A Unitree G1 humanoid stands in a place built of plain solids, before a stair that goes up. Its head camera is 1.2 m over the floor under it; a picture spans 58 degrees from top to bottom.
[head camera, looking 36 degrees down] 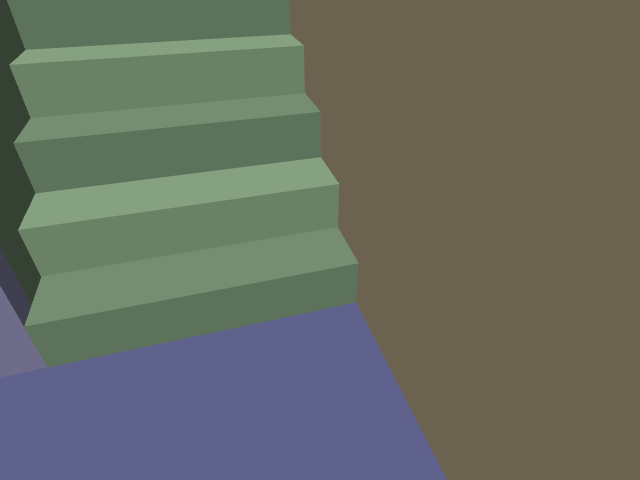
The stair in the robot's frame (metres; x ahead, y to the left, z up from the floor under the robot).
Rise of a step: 0.20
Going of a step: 0.25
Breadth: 1.10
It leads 16 degrees to the left of straight ahead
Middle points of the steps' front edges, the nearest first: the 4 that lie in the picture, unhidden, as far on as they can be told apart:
1.08 0.39 0.20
1.31 0.45 0.40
1.55 0.52 0.60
1.79 0.59 0.80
